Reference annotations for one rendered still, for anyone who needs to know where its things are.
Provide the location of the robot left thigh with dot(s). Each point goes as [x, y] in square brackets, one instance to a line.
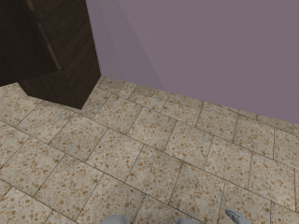
[115, 219]

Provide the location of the cupboard door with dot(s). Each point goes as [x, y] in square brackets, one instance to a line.
[24, 53]

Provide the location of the right robot hand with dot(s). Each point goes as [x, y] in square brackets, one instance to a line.
[236, 216]

